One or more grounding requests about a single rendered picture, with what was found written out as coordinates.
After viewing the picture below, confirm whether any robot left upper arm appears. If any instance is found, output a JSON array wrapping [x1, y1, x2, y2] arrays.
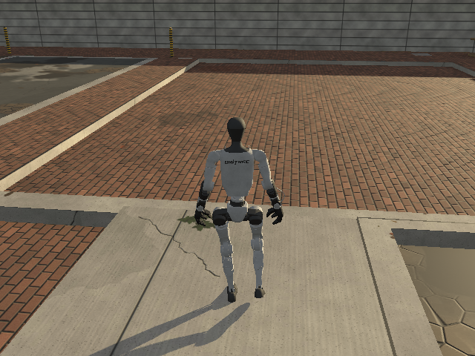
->
[[203, 150, 221, 191]]

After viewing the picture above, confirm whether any robot right hand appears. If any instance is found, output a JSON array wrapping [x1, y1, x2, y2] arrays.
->
[[266, 206, 284, 225]]

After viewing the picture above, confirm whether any robot left hand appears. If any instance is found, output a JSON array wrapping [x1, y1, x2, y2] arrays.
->
[[194, 209, 212, 226]]

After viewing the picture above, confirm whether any humanoid robot torso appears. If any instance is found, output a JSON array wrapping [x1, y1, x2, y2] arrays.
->
[[220, 146, 254, 223]]

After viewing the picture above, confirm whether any robot right upper arm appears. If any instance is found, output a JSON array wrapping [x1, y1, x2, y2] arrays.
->
[[252, 149, 273, 190]]

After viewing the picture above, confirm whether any right robot forearm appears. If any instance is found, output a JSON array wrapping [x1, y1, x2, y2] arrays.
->
[[266, 178, 281, 209]]

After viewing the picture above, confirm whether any robot head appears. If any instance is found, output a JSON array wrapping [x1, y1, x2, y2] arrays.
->
[[224, 117, 249, 153]]

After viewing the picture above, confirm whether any left robot forearm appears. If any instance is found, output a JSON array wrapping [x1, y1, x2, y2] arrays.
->
[[196, 180, 210, 211]]

